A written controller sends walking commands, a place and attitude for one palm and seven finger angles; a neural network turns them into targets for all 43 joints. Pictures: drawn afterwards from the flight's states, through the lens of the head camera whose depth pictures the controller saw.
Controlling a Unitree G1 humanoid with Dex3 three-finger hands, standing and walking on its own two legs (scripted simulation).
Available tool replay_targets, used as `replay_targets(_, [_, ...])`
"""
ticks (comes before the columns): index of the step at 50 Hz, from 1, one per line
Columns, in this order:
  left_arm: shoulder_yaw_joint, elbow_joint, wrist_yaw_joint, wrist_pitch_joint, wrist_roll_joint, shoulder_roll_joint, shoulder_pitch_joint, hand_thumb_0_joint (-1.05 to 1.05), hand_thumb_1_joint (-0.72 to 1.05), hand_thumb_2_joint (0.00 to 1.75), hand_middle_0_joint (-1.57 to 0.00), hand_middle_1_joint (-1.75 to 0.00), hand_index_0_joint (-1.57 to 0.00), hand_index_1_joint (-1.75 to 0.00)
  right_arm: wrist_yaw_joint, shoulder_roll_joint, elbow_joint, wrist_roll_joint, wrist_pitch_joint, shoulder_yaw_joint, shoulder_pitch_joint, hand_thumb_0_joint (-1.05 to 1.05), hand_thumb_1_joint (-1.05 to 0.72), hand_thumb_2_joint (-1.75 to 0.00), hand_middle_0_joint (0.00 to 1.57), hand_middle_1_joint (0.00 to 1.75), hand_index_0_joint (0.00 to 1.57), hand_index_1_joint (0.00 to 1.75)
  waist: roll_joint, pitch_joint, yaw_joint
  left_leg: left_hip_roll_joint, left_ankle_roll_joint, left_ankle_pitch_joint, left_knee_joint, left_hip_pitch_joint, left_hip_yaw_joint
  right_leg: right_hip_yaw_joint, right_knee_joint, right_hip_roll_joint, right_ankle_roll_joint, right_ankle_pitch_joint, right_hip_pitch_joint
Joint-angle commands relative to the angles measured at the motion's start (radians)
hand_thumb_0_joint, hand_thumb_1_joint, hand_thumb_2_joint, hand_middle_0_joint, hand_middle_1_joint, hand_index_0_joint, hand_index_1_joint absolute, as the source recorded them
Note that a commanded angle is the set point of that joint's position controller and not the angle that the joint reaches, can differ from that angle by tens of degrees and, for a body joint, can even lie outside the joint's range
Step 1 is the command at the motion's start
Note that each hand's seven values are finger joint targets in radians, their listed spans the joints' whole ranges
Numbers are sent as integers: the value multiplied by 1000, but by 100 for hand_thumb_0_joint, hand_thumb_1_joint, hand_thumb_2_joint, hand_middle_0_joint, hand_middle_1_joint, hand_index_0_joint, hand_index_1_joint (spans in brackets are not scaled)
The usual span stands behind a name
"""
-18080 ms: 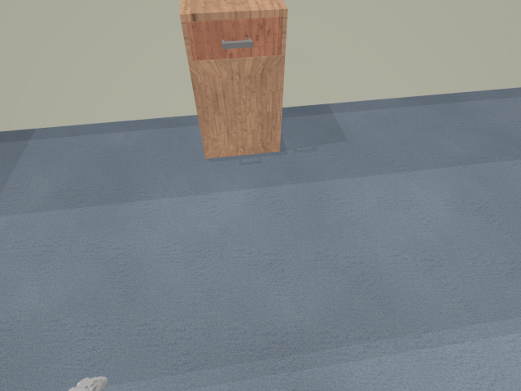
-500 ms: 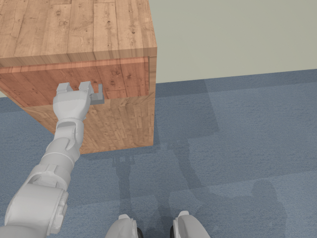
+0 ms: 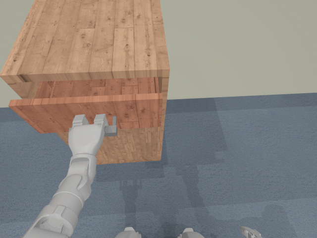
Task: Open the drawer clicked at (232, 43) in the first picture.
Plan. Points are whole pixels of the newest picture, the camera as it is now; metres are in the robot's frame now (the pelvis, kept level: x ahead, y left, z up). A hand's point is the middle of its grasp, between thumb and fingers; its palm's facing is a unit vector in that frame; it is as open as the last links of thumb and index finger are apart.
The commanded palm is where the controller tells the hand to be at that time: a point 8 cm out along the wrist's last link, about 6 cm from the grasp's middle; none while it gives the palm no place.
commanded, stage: pull the drawer open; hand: left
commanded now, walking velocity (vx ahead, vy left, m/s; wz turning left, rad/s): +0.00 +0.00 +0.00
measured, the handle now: (94, 126) +0.42 +0.19 -0.04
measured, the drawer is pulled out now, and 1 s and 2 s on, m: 0.08 0.21 0.30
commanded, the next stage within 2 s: none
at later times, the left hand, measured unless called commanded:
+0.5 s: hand (91, 168) +0.30 +0.19 -0.06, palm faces -0.06 -0.06 -1.00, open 5.6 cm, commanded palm +0.26 +0.18 -0.01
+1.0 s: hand (89, 194) +0.24 +0.18 -0.06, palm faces -0.04 -0.07 -1.00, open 5.6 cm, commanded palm +0.20 +0.18 -0.01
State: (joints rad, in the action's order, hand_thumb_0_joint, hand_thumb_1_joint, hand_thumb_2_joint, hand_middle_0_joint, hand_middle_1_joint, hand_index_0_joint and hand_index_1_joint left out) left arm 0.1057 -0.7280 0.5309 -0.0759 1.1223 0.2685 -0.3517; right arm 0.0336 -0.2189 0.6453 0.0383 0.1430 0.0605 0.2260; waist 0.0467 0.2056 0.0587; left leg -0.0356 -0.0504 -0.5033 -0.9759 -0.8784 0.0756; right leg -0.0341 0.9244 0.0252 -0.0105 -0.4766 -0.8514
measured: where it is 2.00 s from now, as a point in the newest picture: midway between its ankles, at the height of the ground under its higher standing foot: outside the picture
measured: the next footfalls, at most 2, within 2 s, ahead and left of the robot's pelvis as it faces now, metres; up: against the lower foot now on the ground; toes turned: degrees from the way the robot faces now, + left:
none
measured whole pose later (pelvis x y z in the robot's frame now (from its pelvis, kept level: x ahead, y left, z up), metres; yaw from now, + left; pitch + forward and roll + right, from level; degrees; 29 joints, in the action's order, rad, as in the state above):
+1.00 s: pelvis -0.03 -0.02 -0.01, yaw +1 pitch +18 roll +0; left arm 0.15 -0.41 0.57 -0.10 1.13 0.23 0.06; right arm 0.02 -0.22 0.61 0.04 0.10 0.04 0.16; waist 0.05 0.19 0.02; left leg -0.03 -0.02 -0.49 -1.03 -0.84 0.07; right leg -0.04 1.02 0.02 -0.04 -0.49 -0.83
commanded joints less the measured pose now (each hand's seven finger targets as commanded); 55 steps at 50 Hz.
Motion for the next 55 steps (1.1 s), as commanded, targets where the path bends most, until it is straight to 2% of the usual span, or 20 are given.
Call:
replay_targets(1, [-49,162,39,-13,-11,105,-19,0,90,90,-40,-135,-40,-135,-11,-145,-84,4,-26,50,81,0,-90,-90,20,30,20,30,-20,379,-33,20,23,737,47,340,-66,-7,-40,25,-30,644,219])
replay_targets(5, [-11,219,47,-30,-13,59,33,0,90,90,-40,-135,-40,-135,-4,-141,-97,1,-28,50,63,0,-90,-90,20,30,20,30,-6,363,-31,14,26,739,54,372,-70,-15,-47,26,-30,608,199])
replay_targets(6, [-29,238,48,-30,-14,78,42,0,90,90,-40,-135,-40,-135,-4,-141,-98,2,-30,50,60,0,-90,-90,20,30,20,30,-6,372,-35,11,27,760,52,378,-77,-13,-42,26,-31,613,204])
replay_targets(8, [-16,251,50,-35,-15,57,108,0,90,90,-40,-135,-40,-135,-3,-138,-108,0,-32,49,50,0,-90,-90,20,30,20,30,-9,365,-41,12,28,750,54,386,-75,-16,-44,26,-29,599,201])
replay_targets(11, [4,276,53,-37,-11,46,69,0,90,90,-40,-135,-40,-135,-6,-140,-105,4,-34,47,38,0,-90,-90,20,30,20,30,-18,330,-22,9,27,696,60,371,-83,-19,-49,27,-31,556,175])
replay_targets(12, [-21,280,56,-35,-6,69,95,0,90,90,-40,-135,-40,-135,-8,-139,-108,3,-35,46,39,0,-90,-90,20,30,20,30,-19,347,-37,10,28,704,57,376,-81,-17,-42,27,-31,556,180])
replay_targets(13, [1,269,56,-39,-8,45,114,0,90,90,-40,-135,-40,-135,-8,-139,-111,2,-36,44,33,0,-90,-90,20,30,20,30,-24,332,-32,14,28,679,59,369,-78,-18,-46,28,-31,549,179])
replay_targets(15, [-1,274,57,-38,-4,53,105,0,90,90,-40,-135,-40,-135,-12,-138,-110,2,-38,43,26,0,-90,-90,20,30,20,30,-31,309,-30,18,28,627,63,348,-75,-17,-49,27,-33,525,176])
replay_targets(20, [16,298,62,-37,-1,39,100,0,90,90,-40,-135,-40,-135,-13,-134,-114,2,-43,42,8,0,-90,-90,20,30,20,30,-19,315,-35,21,28,563,66,345,-74,-17,-47,28,-38,465,161])
replay_targets(21, [-2,306,62,-37,-2,54,124,0,90,90,-40,-135,-40,-135,-14,-134,-118,3,-44,42,3,0,-90,-90,20,30,20,30,-17,320,-44,20,28,577,69,351,-76,-16,-47,29,-40,471,170])
replay_targets(23, [22,335,60,-33,-7,29,167,0,90,90,-40,-135,-40,-135,-13,-131,-127,1,-46,41,-3,0,-90,-90,20,30,20,30,-24,333,-47,20,27,584,66,361,-76,-15,-43,27,-38,481,176])
replay_targets(25, [33,334,57,-31,-12,24,178,0,90,90,-40,-135,-40,-135,-12,-131,-131,-1,-48,37,-15,0,-90,-90,20,30,20,30,-28,281,-41,25,26,526,73,330,-72,-16,-52,27,-40,453,168])
replay_targets(26, [2,347,59,-27,-9,51,185,0,90,90,-40,-135,-40,-135,-14,-132,-131,0,-50,38,-19,0,-90,-90,20,30,20,30,-27,295,-51,23,27,537,73,331,-75,-12,-48,27,-42,455,176])
replay_targets(28, [32,366,61,-22,-8,21,222,0,90,90,-40,-135,-40,-135,-12,-128,-141,2,-52,36,-25,0,-90,-90,20,30,20,30,-38,291,-47,25,24,522,69,330,-69,-11,-48,25,-40,462,176])
replay_targets(31, [2,390,68,-14,-4,51,254,0,90,90,-40,-135,-40,-135,-15,-129,-147,3,-58,34,-39,0,-90,-90,20,30,20,30,-37,281,-59,32,25,476,70,306,-66,-6,-46,25,-44,446,184])
replay_targets(41, [-28,452,95,-15,2,78,329,0,90,90,-40,-135,-40,-135,-20,-127,-154,5,-76,29,-83,0,-90,-90,20,30,20,30,-44,262,-68,47,24,393,58,269,-55,12,-41,20,-45,434,192])
replay_targets(48, [5,489,92,-19,-7,47,420,0,90,90,-40,-135,-40,-135,-20,-120,-171,4,-82,23,-103,0,-90,-90,20,30,20,30,-47,241,-68,50,23,373,53,270,-53,10,-39,17,-43,421,180])
replay_targets(50, [-13,485,88,-17,-9,65,424,0,90,90,-40,-135,-40,-135,-24,-120,-172,3,-85,20,-106,0,-90,-90,20,30,20,30,-83,223,-68,55,21,332,50,235,-48,19,-45,15,-40,409,192])
replay_targets(53, [-29,498,87,-10,-3,78,460,0,90,90,-40,-135,-40,-135,-26,-118,-178,3,-90,17,-113,0,-90,-90,20,30,20,30,-54,224,-80,57,22,333,47,232,-45,24,-39,14,-42,415,191])
replay_targets(55, [-27,512,87,-6,-7,72,514,0,90,90,-40,-135,-40,-135,-23,-115,-185,3,-93,16,-114,0,-90,-90,20,30,20,30,-67,234,-86,58,22,348,43,233,-44,24,-34,13,-42,445,207])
